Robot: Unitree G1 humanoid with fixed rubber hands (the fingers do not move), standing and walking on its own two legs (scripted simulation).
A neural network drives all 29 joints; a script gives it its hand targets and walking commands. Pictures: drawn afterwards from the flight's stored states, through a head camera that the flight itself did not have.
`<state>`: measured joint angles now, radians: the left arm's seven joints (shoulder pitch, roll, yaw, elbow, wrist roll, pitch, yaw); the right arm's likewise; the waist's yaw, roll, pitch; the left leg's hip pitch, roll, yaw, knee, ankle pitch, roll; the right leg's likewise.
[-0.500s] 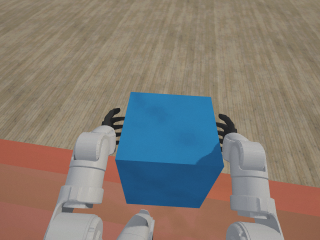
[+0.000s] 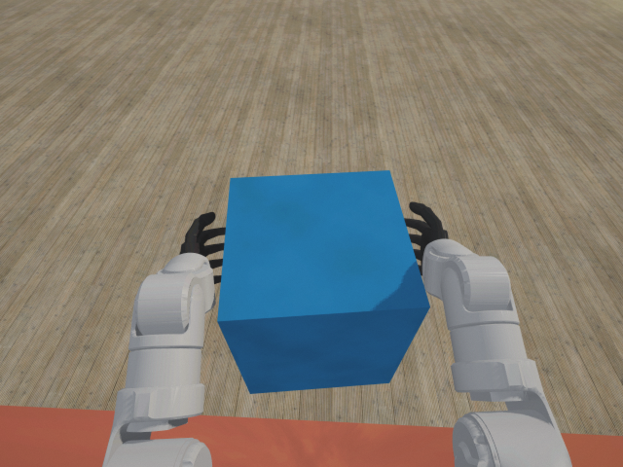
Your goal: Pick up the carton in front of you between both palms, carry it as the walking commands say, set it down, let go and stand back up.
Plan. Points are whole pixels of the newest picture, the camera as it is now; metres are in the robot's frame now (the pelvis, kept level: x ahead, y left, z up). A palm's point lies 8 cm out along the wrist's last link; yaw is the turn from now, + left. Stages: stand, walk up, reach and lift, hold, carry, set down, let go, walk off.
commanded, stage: carry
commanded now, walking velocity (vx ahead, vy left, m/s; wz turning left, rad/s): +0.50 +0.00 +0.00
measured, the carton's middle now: (315, 288) +0.35 +0.01 +0.04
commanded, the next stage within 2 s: none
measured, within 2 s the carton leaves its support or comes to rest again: neither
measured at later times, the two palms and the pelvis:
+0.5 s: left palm (264, 194) +0.75 +0.12 -0.13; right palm (385, 211) +0.71 -0.17 -0.14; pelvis +0.40 +0.03 -0.21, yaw +0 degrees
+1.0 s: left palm (262, 158) +1.11 +0.17 -0.28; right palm (348, 156) +1.15 -0.13 -0.28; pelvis +0.79 -0.02 -0.33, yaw +1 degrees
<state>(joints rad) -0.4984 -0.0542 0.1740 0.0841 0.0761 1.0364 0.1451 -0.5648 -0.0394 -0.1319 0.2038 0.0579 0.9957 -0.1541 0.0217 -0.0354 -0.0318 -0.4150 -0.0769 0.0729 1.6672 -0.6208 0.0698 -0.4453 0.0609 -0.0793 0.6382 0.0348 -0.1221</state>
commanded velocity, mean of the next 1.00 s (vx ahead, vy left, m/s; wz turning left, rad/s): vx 0.50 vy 0.00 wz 0.00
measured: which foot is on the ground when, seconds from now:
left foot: up 0.00-0.32, down 0.34-0.76, up 0.78-1.00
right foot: down 0.00-0.34, up 0.36-0.72, down 0.74-1.00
